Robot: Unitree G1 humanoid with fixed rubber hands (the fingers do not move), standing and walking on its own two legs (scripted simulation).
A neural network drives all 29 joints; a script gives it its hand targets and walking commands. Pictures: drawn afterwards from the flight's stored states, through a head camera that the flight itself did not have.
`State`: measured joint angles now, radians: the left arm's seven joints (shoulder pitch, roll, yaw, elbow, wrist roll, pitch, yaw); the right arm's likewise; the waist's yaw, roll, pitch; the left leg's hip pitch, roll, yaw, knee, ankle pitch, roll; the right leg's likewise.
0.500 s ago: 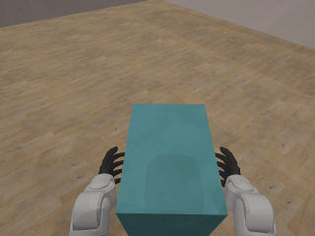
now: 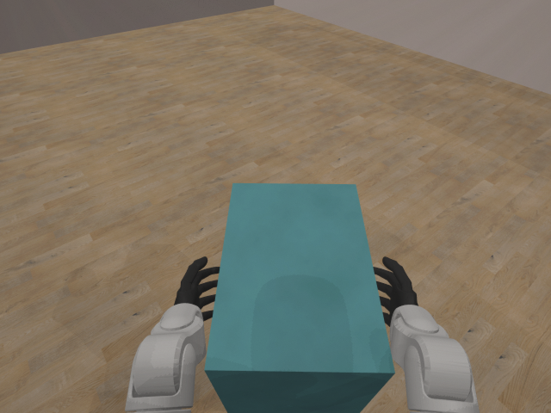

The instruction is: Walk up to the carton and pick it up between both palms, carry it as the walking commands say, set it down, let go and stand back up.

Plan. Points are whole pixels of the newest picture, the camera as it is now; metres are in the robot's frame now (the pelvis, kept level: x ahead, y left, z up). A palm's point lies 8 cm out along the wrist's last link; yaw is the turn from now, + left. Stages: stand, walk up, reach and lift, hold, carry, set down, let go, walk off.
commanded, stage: carry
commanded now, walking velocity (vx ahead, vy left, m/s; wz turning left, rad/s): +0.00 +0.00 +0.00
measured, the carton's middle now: (293, 301) +0.32 +0.00 +0.00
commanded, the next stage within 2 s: hold in 0.66 s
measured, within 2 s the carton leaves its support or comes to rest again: neither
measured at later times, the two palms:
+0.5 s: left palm (188, 318) +0.26 +0.14 +0.05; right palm (401, 318) +0.26 -0.15 +0.06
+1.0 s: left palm (199, 322) +0.25 +0.13 +0.04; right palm (412, 331) +0.25 -0.16 +0.05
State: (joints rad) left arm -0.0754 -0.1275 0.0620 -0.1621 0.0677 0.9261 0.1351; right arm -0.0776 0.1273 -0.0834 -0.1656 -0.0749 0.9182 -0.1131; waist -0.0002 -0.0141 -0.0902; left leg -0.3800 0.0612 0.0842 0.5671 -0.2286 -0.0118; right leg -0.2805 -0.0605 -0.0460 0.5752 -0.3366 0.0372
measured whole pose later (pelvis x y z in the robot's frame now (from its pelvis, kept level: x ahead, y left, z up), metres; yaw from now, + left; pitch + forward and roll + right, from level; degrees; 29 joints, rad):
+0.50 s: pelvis +0.00 +0.00 +0.00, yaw +0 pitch +2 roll +0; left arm -0.06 -0.13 0.06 -0.12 0.06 0.88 0.14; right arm -0.06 0.13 -0.08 -0.13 -0.07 0.88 -0.12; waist 0.00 -0.01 -0.09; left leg -0.38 0.06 0.08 0.56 -0.22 -0.01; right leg -0.28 -0.06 -0.05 0.57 -0.33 0.04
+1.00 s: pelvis -0.01 -0.01 +0.01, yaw +1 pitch -7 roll +0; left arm -0.10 -0.13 0.07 0.08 0.17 0.74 0.07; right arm -0.08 0.13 -0.11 0.05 -0.14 0.73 -0.06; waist -0.02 -0.03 0.05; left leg -0.13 0.01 -0.01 0.41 -0.16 -0.02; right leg -0.04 -0.03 0.04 0.44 -0.28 0.03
